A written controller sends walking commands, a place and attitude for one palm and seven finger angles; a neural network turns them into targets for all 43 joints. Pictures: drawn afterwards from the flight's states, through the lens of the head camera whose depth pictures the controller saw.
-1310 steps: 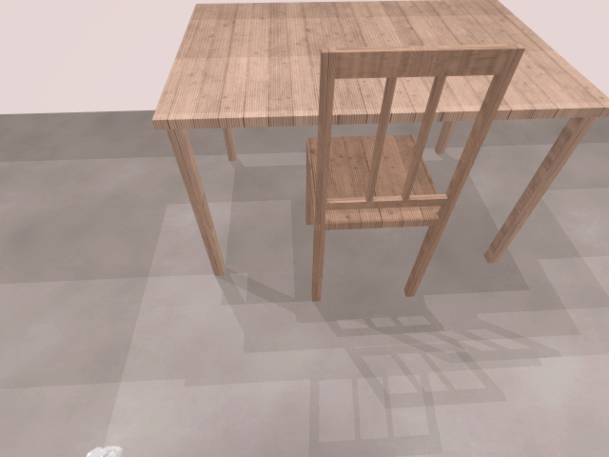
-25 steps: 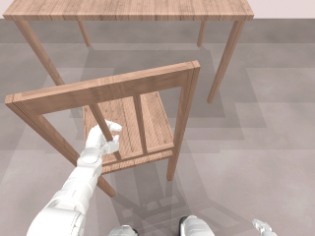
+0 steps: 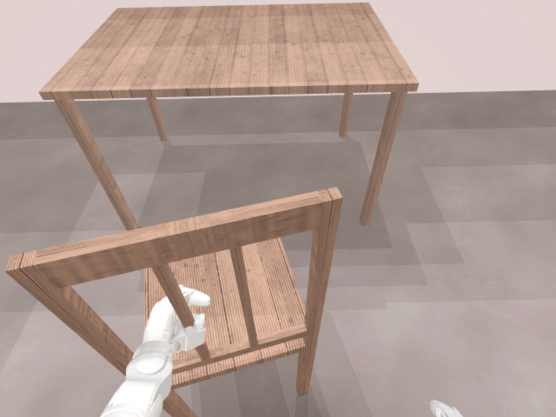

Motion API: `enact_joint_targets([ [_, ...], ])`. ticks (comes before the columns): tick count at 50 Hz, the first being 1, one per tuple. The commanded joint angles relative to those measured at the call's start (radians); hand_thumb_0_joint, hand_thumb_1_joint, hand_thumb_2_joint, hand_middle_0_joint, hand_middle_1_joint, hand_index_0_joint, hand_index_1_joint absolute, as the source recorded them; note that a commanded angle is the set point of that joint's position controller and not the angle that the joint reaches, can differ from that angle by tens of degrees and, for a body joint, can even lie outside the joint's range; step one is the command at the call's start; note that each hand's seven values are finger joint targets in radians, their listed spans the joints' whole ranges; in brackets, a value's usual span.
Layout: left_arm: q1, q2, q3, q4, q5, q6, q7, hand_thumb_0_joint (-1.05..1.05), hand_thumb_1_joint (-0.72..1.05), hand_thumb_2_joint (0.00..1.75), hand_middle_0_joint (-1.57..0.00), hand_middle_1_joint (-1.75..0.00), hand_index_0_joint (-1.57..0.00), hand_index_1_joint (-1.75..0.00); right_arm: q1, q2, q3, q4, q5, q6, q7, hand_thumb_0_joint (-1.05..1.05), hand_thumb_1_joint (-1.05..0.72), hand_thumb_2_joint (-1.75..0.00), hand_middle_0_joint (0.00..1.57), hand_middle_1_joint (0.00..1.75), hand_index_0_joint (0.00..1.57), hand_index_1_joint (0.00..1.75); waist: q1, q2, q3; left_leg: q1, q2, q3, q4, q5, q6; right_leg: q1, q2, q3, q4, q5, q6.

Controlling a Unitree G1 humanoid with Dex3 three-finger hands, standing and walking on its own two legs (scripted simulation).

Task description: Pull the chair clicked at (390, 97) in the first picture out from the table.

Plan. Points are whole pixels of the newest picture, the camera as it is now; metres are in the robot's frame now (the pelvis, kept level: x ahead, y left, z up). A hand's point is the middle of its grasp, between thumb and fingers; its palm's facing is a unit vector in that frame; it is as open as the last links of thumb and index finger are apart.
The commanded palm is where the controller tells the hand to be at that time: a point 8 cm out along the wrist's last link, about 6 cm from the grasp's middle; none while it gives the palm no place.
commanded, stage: stop walking, hand still on the chair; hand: left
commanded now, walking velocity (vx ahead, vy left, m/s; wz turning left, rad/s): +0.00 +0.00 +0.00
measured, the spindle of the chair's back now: (186, 318) +0.29 +0.17 -0.06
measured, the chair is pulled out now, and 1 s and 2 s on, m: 0.63 0.63 0.63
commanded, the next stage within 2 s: open the thumb and straighten the fingers in 0.42 s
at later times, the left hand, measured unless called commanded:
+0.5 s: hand (198, 330) +0.27 +0.15 -0.06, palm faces +0.02 -0.98 -0.20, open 5.2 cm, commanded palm +0.24 +0.20 -0.04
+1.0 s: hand (189, 320) +0.28 +0.17 -0.06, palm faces +0.02 -0.98 -0.20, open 13.9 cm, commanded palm +0.26 +0.21 -0.04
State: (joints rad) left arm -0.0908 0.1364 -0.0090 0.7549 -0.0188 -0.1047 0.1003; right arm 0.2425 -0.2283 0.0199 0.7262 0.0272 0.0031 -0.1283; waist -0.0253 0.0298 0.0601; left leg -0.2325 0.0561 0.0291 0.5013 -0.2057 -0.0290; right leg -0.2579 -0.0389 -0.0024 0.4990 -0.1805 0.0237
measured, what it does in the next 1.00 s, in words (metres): shifts its weight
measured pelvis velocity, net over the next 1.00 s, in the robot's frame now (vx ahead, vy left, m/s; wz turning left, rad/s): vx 0.05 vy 0.00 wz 0.05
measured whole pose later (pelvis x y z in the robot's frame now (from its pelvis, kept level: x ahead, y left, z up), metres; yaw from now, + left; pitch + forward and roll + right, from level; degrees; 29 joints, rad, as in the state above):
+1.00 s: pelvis +0.05 +0.00 -0.03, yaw +3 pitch +7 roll +0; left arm 0.19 0.21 -0.01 0.21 -0.06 0.10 0.00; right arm 0.23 -0.27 0.01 0.59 0.03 -0.14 -0.07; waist -0.04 0.05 -0.05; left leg -0.51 0.04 -0.02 0.77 -0.39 -0.04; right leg -0.51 -0.06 -0.04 0.77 -0.38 0.03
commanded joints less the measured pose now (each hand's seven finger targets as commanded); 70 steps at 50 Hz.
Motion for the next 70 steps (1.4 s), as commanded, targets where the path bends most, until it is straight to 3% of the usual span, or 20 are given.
enact_joint_targets([
  [1,-0.238,0.162,0.031,-0.246,0.018,-0.064,0.016,0.0,0.9,0.9,-0.5,-1.45,-0.5,-1.45,-0.1,-0.096,-0.029,-0.15,-0.002,-0.05,-0.01,0.0,-0.9,-0.9,0.2,0.3,0.2,0.3,0.016,0.006,-0.141,0.061,0.045,-0.081,-0.142,-0.146,0.062,-0.032,-0.07,0.082,-0.175,-0.242,-0.041],
  [9,-0.155,0.137,0.005,-0.313,0.02,-0.058,0.015,0.0,0.9,0.9,-0.5,-1.45,-0.5,-1.45,-0.118,-0.098,-0.03,-0.173,-0.003,-0.048,-0.007,0.0,-0.9,-0.9,0.2,0.3,0.2,0.3,0.025,0.004,-0.212,0.108,0.064,-0.075,-0.144,0.075,0.055,0.049,-0.062,0.058,-0.109,0.034,-0.042],
  [24,-0.074,0.126,-0.011,-0.367,0.012,-0.036,0.013,0.0,0.9,0.9,-0.5,-1.45,-0.5,-1.45,-0.133,-0.09,-0.025,-0.192,-0.006,-0.03,-0.005,0.0,-0.9,-0.9,0.2,0.3,0.2,0.3,0.019,-0.045,-0.212,0.126,0.053,-0.058,-0.131,0.114,0.044,0.065,-0.071,0.054,-0.124,0.116,-0.045],
  [26,-0.025,0.17,0.029,-0.397,0.011,-0.037,0.019,0.0,0.9,0.9,-0.5,-1.45,-0.5,-1.45,-0.132,-0.095,-0.031,-0.194,-0.005,-0.028,-0.005,0.0,-0.9,-0.9,0.2,0.3,0.2,0.3,0.024,-0.021,-0.213,0.123,0.048,-0.056,-0.13,0.106,0.042,0.075,-0.074,0.055,-0.134,0.111,-0.044],
  [27,0.035,0.084,-0.056,-0.327,-0.015,0.01,-0.013,0.0,0.78,0.84,-0.5,-1.45,-0.5,-1.45,-0.112,-0.143,-0.037,-0.188,0.033,-0.038,0.039,0.0,-0.9,-0.9,0.2,0.3,0.2,0.3,-0.053,-0.164,-0.149,-0.007,0.011,-0.035,-0.098,0.011,0.037,0.032,-0.033,-0.046,-0.067,0.034,-0.033],
  [28,-0.056,0.159,0.014,-0.448,-0.02,-0.004,-0.026,0.0,0.66,0.78,-0.5,-1.45,-0.5,-1.45,-0.131,-0.151,-0.046,-0.21,0.034,-0.052,0.054,0.0,-0.9,-0.9,0.2,0.3,0.2,0.3,-0.027,-0.183,-0.186,-0.056,-0.001,-0.033,-0.075,-0.021,0.044,0.031,-0.027,-0.041,-0.045,0.019,-0.036],
  [29,-0.011,0.199,0.051,-0.505,-0.022,-0.014,-0.035,0.0,0.54,0.73,-0.5,-1.45,-0.5,-1.45,-0.141,-0.146,-0.059,-0.227,0.032,-0.07,0.062,0.0,-0.9,-0.9,0.2,0.3,0.2,0.3,-0.009,-0.092,-0.225,-0.057,-0.016,-0.02,-0.046,-0.042,0.046,0.024,-0.025,-0.03,-0.029,-0.008,-0.038],
  [31,0.046,0.167,0.016,-0.549,-0.019,0.0,-0.051,0.0,0.3,0.61,-0.5,-1.45,-0.5,-1.45,-0.133,-0.136,-0.052,-0.236,0.029,-0.09,0.079,0.0,-0.9,-0.9,0.2,0.3,0.2,0.3,-0.012,0.025,-0.212,-0.087,-0.025,-0.016,-0.023,-0.07,0.038,-0.017,-0.021,-0.036,-0.007,-0.046,-0.045],
  [33,0.022,0.15,0.001,-0.562,-0.021,0.019,-0.058,0.0,0.05,0.49,-0.5,-1.45,-0.5,-1.45,-0.127,-0.14,-0.053,-0.243,0.026,-0.112,0.084,0.0,-0.9,-0.9,0.2,0.3,0.2,0.3,-0.026,0.005,-0.194,-0.122,-0.028,-0.021,0.012,-0.098,0.04,-0.077,-0.012,-0.042,0.015,-0.08,-0.041],
  [36,0.063,0.145,0.001,-0.604,-0.028,0.053,-0.062,0.0,-0.31,0.32,-0.5,-1.45,-0.5,-1.45,-0.115,-0.15,-0.058,-0.261,0.021,-0.142,0.084,0.0,-0.9,-0.9,0.2,0.3,0.2,0.3,-0.018,-0.018,-0.245,-0.15,-0.034,-0.026,0.059,-0.088,0.043,-0.102,-0.007,-0.05,0.059,-0.076,-0.037],
  [37,0.1,0.134,-0.003,-0.617,-0.03,0.065,-0.063,0.0,-0.43,0.26,-0.47,-1.38,-0.47,-1.38,-0.115,-0.15,-0.059,-0.27,0.018,-0.151,0.083,0.0,-0.9,-0.9,0.2,0.3,0.2,0.3,-0.008,-0.016,-0.258,-0.156,-0.035,-0.026,0.071,-0.072,0.041,-0.105,-0.007,-0.051,0.076,-0.059,-0.037],
  [38,0.072,0.235,0.092,-0.65,-0.032,0.073,-0.058,0.0,-0.55,0.2,-0.45,-1.3,-0.45,-1.3,-0.106,-0.163,-0.063,-0.267,0.018,-0.153,0.077,0.0,-0.9,-0.9,0.2,0.3,0.2,0.3,0.0,-0.005,-0.294,-0.157,-0.036,-0.026,0.084,-0.051,0.041,-0.094,-0.008,-0.045,0.091,-0.033,-0.037],
  [42,0.124,0.164,0.041,-0.673,-0.041,0.12,-0.08,0.0,-0.55,0.2,-0.35,-1.01,-0.35,-1.01,-0.094,-0.161,-0.059,-0.28,0.012,-0.176,0.063,0.0,-0.9,-0.9,0.2,0.3,0.2,0.3,-0.012,-0.059,-0.293,-0.184,-0.038,-0.024,0.127,-0.01,0.043,-0.124,-0.006,-0.059,0.13,0.018,-0.027],
  [46,0.154,0.171,0.038,-0.753,-0.041,0.143,-0.095,0.0,-0.55,0.2,-0.25,-0.73,-0.25,-0.73,-0.078,-0.163,-0.06,-0.291,0.01,-0.201,0.054,0.0,-0.9,-0.9,0.2,0.3,0.2,0.3,-0.014,-0.025,-0.333,-0.177,-0.042,-0.025,0.166,0.043,0.042,-0.132,-0.006,-0.063,0.166,0.068,-0.028],
  [51,0.215,0.178,0.05,-0.79,-0.042,0.174,-0.1,0.0,-0.55,0.2,-0.13,-0.36,-0.13,-0.36,-0.057,-0.164,-0.059,-0.304,0.005,-0.217,0.047,0.0,-0.9,-0.9,0.2,0.3,0.2,0.3,-0.017,-0.069,-0.343,-0.197,-0.045,-0.027,0.205,0.081,0.044,-0.142,-0.006,-0.069,0.196,0.121,-0.022],
  [52,0.202,0.243,0.114,-0.8,-0.041,0.177,-0.096,0.0,-0.55,0.2,-0.1,-0.29,-0.1,-0.29,-0.053,-0.17,-0.061,-0.298,0.005,-0.213,0.043,0.0,-0.9,-0.9,0.2,0.3,0.2,0.3,-0.01,-0.053,-0.347,-0.2,-0.044,-0.029,0.209,0.082,0.043,-0.143,-0.006,-0.065,0.199,0.121,-0.023],
  [56,0.211,0.211,0.082,-0.832,-0.036,0.195,-0.107,0.0,-0.55,0.2,0.0,0.0,0.0,0.0,-0.047,-0.161,-0.055,-0.308,0.002,-0.218,0.037,0.0,-0.9,-0.9,0.2,0.3,0.2,0.3,-0.017,-0.036,-0.342,-0.197,-0.046,-0.03,0.225,0.104,0.045,-0.154,-0.007,-0.07,0.212,0.14,-0.024],
  [67,0.361,0.175,0.046,-0.934,-0.033,0.223,-0.11,0.0,-0.55,0.2,0.0,0.0,0.0,0.0,-0.044,-0.148,-0.06,-0.339,0.0,-0.219,0.035,0.0,-0.9,-0.9,0.2,0.3,0.2,0.3,-0.013,-0.037,-0.364,-0.2,-0.046,-0.036,0.262,0.169,0.044,-0.155,-0.011,-0.081,0.244,0.206,-0.023],
  [68,0.329,0.238,0.107,-0.928,-0.032,0.224,-0.102,0.0,-0.55,0.2,0.0,0.0,0.0,0.0,-0.041,-0.154,-0.062,-0.328,0.001,-0.213,0.031,0.0,-0.9,-0.9,0.2,0.3,0.2,0.3,-0.014,-0.033,-0.35,-0.212,-0.046,-0.037,0.263,0.148,0.043,-0.166,-0.01,-0.079,0.242,0.189,-0.022],
  [70,0.38,0.218,0.091,-0.953,-0.026,0.224,-0.103,0.0,-0.55,0.2,0.0,0.0,0.0,0.0,-0.051,-0.147,-0.062,-0.341,0.0,-0.211,0.029,0.0,-0.9,-0.9,0.2,0.3,0.2,0.3,0.001,-0.001,-0.355,-0.209,-0.046,-0.04,0.257,0.162,0.043,-0.158,-0.01,-0.081,0.247,0.177,-0.03],
])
